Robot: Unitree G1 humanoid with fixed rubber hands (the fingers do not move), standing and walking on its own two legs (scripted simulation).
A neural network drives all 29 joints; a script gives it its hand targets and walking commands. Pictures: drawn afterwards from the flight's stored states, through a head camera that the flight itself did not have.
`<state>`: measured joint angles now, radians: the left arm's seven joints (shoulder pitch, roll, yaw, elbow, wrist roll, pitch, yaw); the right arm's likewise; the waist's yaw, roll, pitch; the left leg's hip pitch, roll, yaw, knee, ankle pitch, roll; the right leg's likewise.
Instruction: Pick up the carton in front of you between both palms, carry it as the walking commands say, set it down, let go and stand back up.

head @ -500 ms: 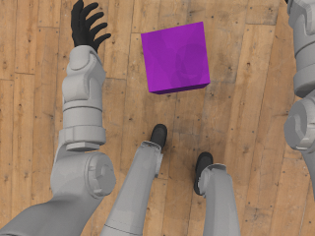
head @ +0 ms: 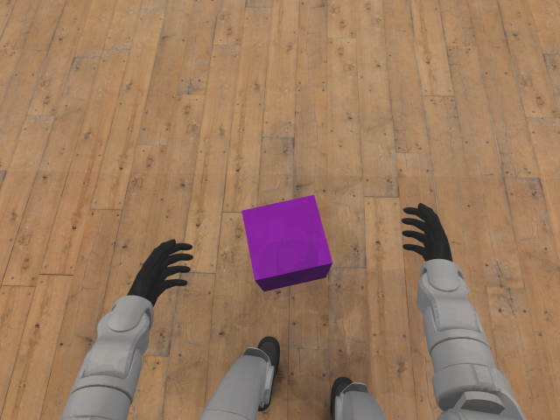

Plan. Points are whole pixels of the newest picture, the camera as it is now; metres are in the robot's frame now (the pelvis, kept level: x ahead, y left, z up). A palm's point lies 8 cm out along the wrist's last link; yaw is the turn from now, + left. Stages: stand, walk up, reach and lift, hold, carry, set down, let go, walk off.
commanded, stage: let go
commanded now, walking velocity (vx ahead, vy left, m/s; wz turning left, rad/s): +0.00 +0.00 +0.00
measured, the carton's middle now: (287, 246) +0.48 +0.10 -0.61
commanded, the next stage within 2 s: stand in 1.00 s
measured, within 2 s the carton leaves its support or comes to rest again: neither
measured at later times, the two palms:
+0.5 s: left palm (142, 330) +0.21 +0.22 -0.03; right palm (519, 355) +0.26 -0.24 -0.04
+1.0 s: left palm (132, 344) +0.19 +0.22 -0.03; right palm (533, 397) +0.22 -0.24 -0.03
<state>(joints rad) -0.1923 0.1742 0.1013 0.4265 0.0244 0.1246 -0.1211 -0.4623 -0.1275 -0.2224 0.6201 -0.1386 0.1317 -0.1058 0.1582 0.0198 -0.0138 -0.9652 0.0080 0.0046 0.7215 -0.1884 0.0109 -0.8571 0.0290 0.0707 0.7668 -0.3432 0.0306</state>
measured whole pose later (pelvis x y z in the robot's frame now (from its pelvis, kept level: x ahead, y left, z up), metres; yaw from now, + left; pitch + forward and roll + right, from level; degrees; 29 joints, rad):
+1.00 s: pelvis +0.04 -0.02 +0.04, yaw +3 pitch -4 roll +1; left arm 0.23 0.23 0.02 0.37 0.03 0.24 -0.02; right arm 0.21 -0.20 -0.03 0.47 0.00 0.10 0.03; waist 0.00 -0.03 0.08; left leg -0.19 -0.02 -0.03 0.47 -0.21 -0.01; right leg -0.06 0.00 0.03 0.49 -0.35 0.00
